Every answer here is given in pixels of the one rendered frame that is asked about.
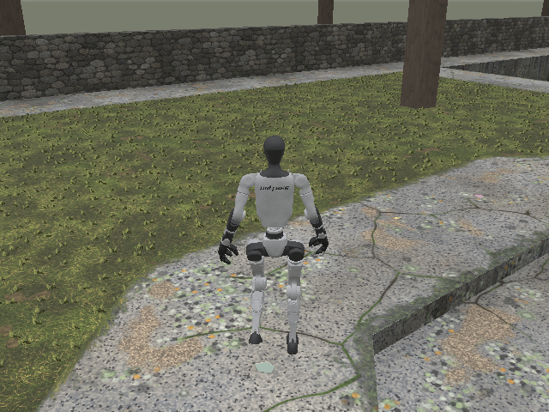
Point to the robot left upper arm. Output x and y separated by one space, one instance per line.
243 193

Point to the right robot forearm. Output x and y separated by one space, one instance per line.
318 226

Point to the robot left thigh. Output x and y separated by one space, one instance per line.
254 252

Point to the left robot hand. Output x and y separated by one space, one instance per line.
223 250

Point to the right robot hand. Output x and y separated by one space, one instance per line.
316 241

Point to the robot right upper arm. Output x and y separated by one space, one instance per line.
306 195

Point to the robot head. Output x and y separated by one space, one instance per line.
274 148

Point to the left robot forearm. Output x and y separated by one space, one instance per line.
230 230

